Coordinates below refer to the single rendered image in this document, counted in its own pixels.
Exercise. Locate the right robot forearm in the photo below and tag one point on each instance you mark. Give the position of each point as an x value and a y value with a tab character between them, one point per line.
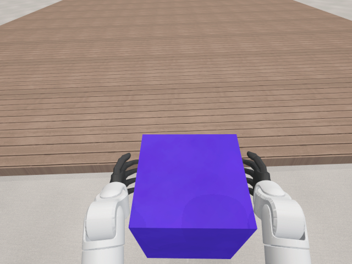
283	225

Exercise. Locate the carton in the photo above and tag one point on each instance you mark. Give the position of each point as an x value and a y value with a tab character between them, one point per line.
191	197

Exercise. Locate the left robot forearm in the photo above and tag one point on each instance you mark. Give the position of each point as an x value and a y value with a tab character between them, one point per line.
104	226

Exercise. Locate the right robot hand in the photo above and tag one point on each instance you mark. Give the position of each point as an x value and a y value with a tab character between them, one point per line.
259	172

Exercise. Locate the left robot hand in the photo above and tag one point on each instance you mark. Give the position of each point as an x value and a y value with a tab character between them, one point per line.
120	174

